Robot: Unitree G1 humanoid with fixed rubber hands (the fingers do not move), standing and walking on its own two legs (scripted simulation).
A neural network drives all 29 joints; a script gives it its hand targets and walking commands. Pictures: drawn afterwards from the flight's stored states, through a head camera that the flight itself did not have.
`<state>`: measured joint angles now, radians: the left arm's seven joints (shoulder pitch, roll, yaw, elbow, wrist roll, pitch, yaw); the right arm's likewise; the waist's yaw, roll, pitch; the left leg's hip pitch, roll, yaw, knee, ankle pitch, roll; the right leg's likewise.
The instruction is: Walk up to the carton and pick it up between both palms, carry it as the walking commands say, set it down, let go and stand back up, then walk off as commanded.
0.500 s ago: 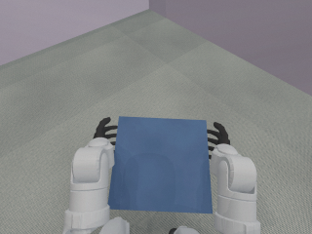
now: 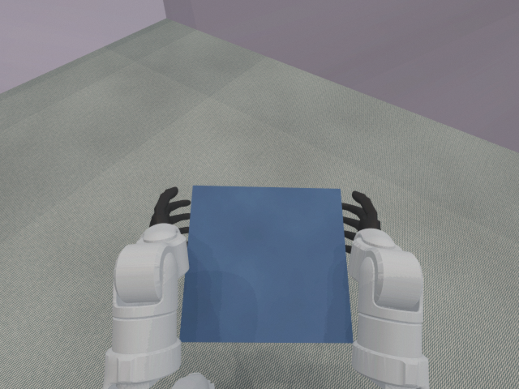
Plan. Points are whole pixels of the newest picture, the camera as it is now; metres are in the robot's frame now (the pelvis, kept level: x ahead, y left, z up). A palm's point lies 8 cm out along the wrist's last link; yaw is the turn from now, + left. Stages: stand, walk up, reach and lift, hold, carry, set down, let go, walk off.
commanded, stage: carry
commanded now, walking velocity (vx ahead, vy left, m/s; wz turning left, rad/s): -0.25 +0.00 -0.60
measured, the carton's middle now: (262, 268) +0.31 +0.02 -0.02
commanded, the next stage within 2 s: none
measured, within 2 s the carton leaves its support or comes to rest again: neither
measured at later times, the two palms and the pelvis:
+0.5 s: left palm (181, 360) +0.14 +0.10 +0.09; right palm out of the picture +0.08 -0.18 +0.10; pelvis -0.17 +0.03 +0.02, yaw -15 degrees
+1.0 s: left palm out of the picture +0.04 +0.10 +0.10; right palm out of the picture -0.04 -0.18 +0.11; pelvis -0.27 +0.04 +0.01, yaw -17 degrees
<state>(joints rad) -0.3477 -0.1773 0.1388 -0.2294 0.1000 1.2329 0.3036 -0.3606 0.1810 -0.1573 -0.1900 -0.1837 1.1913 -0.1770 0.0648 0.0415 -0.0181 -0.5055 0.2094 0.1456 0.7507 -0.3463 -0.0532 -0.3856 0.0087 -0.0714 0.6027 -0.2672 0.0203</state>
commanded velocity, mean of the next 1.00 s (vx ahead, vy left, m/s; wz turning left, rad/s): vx -0.07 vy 0.00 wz -0.18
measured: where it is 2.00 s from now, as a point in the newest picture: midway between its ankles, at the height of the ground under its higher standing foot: outside the picture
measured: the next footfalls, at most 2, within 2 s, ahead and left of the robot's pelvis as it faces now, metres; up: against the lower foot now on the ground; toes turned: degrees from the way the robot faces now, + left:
left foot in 0.30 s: -0.08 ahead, +0.13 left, +0.00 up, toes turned -7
right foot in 0.60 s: -0.20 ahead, -0.11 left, +0.00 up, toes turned -6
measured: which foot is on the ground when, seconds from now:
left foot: up 0.00-0.28, down 0.30-0.60, up 0.62-0.78, down 0.80-1.00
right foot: down 0.00-0.32, up 0.34-0.58, down 0.60-1.00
